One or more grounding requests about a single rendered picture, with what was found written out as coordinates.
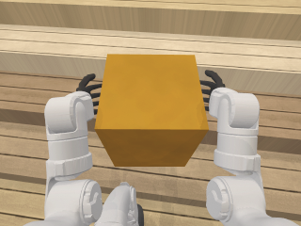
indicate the robot right hand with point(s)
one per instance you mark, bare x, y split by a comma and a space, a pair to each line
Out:
218, 84

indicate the carton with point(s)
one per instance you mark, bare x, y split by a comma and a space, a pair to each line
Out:
151, 111

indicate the right robot upper arm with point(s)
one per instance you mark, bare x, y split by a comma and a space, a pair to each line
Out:
239, 201

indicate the left robot forearm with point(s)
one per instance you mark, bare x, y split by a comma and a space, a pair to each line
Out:
66, 131

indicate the robot left hand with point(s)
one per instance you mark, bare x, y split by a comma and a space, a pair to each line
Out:
83, 87

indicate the left robot upper arm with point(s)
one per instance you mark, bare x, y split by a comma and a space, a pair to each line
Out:
72, 203

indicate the left robot shin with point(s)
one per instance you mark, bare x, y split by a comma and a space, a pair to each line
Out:
132, 218

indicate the left robot thigh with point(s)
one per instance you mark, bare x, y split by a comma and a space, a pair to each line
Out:
117, 206

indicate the right robot forearm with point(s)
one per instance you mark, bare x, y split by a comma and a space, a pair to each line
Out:
238, 117

